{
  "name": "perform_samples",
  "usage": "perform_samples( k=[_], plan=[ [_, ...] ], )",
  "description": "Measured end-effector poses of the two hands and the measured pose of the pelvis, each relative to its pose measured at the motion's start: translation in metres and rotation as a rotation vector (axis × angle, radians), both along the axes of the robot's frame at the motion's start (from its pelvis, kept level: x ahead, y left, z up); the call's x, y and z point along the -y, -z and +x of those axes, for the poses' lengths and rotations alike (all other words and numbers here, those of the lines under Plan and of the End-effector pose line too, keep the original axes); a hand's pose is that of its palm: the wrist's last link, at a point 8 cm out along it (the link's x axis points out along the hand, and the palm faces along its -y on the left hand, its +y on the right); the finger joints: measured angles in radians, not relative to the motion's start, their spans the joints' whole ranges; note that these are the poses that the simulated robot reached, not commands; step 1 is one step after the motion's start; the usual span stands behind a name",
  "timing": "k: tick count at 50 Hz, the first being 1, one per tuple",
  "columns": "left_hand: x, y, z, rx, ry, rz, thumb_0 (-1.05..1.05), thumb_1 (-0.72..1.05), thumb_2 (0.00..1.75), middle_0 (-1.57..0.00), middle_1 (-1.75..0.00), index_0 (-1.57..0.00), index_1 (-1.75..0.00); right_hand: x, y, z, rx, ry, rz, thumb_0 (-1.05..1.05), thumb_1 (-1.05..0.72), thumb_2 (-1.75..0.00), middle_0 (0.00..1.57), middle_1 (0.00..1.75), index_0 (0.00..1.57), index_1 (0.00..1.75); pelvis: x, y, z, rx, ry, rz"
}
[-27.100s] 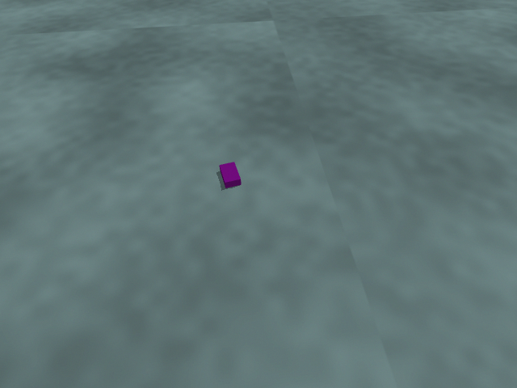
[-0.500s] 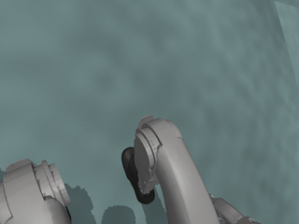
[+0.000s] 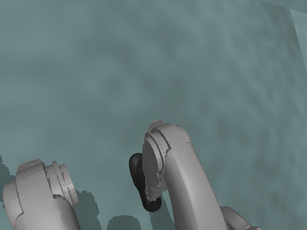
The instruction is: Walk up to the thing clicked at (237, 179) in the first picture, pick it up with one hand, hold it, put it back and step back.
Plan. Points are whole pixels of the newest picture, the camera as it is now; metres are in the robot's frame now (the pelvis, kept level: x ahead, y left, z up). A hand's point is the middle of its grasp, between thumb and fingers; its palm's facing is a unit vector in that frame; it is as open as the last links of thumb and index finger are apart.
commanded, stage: withdraw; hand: left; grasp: from above
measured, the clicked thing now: out of the picture +0.45 +0.36 -0.28
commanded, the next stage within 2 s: home in 0.70 s
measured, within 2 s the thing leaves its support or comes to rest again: neither
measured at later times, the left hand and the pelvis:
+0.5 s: hand out of the picture +0.42 +0.36 -0.07, palm faces -0.49 -0.12 -0.86, open 13.8 cm; pelvis -0.01 -0.01 +0.06, yaw +8 degrees
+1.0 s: hand out of the picture +0.45 +0.36 -0.14, palm faces -0.32 -0.11 -0.94, open 13.0 cm; pelvis +0.00 -0.01 +0.02, yaw +6 degrees
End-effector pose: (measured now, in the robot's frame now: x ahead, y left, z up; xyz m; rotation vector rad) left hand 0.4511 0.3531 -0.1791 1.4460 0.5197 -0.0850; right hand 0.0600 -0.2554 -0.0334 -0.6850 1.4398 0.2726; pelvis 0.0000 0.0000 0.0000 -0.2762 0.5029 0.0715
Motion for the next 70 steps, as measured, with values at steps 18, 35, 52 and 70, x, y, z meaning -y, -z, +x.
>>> perform_samples(
  k=[18, 35, 52, 70],
  plan=[
    [-0.015, -0.156, -0.013, -0.084, -0.016, 0.056, 0.00, -0.50, 1.00, -0.10, -0.99, -0.10, -1.00, 0.003, 0.006, 0.052, 0.148, 0.183, 0.093, 0.01, -0.91, -0.91, 0.20, 0.30, 0.20, 0.30, 0.004, -0.050, -0.003, -0.105, -0.061, 0.075],
    [0.000, -0.114, -0.034, -0.145, 0.091, -0.012, 0.00, -0.46, 0.98, -0.12, -0.98, -0.13, -0.99, 0.033, -0.003, 0.008, 0.081, 0.167, -0.080, 0.01, -0.90, -0.90, 0.20, 0.30, 0.20, 0.30, 0.013, -0.039, -0.017, -0.067, -0.063, 0.091],
    [-0.014, -0.113, -0.005, 0.032, -0.047, 0.035, 0.00, -0.22, 0.89, -0.21, -0.77, -0.20, -0.76, 0.008, 0.016, -0.009, 0.044, 0.284, -0.020, 0.01, -0.89, -0.90, 0.20, 0.30, 0.20, 0.30, 0.005, -0.028, -0.003, -0.127, -0.054, 0.071],
    [0.004, -0.267, -0.137, 0.014, -0.327, -0.441, 0.01, 0.76, 0.87, -0.21, -0.32, -0.21, -0.33, -0.010, -0.084, 0.135, 0.367, 0.202, 0.120, 0.01, -0.90, -0.90, 0.20, 0.30, 0.20, 0.30, 0.004, -0.153, 0.002, -0.115, -0.093, 0.122]
  ],
)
